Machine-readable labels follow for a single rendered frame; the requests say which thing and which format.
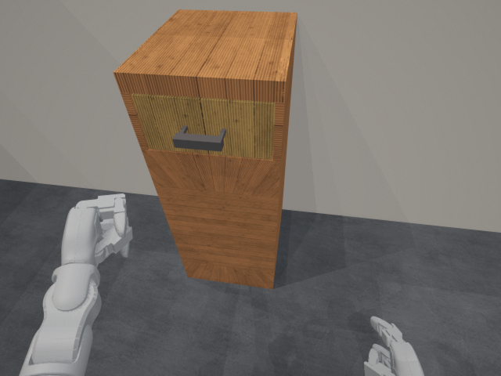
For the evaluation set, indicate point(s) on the right robot hand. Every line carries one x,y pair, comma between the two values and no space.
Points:
400,361

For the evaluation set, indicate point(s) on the handle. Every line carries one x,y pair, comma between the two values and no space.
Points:
199,142

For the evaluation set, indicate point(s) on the cabinet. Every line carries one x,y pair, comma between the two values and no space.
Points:
224,212

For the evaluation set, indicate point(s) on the left robot hand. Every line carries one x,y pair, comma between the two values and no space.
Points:
83,230

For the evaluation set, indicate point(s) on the left robot forearm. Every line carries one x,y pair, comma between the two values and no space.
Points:
62,344

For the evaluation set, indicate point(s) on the drawer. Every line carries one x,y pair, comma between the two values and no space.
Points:
249,124

